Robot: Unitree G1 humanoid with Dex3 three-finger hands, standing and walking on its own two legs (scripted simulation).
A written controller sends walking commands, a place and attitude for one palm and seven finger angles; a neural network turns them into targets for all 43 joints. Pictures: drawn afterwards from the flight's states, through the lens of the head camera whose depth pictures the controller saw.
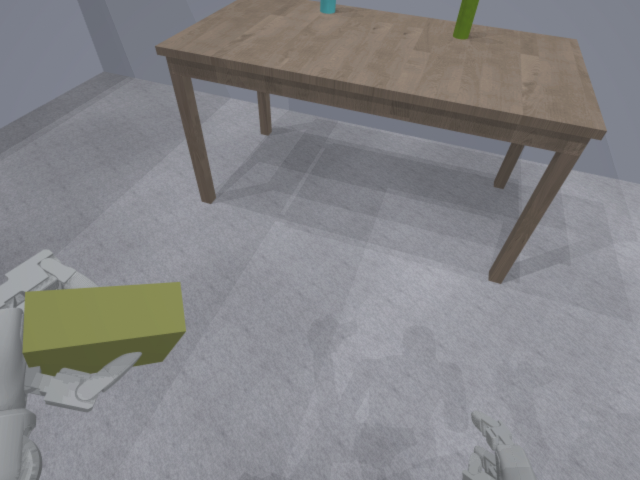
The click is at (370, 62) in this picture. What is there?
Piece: table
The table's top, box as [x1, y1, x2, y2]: [155, 0, 606, 139]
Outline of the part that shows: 155,46 157,54 596,139 601,139 606,131 576,39 472,24 469,36 467,39 457,39 452,36 455,24 454,21 337,4 334,13 326,14 319,11 319,2 310,0 236,0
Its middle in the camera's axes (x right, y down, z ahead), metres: +0.22 -0.72 +1.45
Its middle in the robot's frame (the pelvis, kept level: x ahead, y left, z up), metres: +1.57 -0.14 -0.06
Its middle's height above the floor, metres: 0.71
